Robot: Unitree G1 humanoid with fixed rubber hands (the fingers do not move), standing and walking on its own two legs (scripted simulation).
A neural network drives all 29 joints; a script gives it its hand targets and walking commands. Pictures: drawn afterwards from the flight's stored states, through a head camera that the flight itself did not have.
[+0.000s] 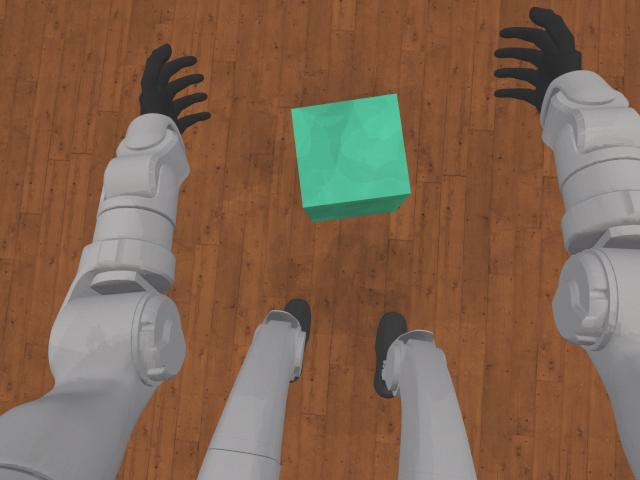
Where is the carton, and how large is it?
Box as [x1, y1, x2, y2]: [291, 94, 410, 221]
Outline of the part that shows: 396,94 291,109 303,208 313,221 394,211 410,193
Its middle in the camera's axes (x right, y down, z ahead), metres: +0.07 -0.16 +0.89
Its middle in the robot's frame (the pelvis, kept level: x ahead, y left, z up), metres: +0.56 +0.05 -0.54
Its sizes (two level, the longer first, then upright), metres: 0.210 0.200 0.250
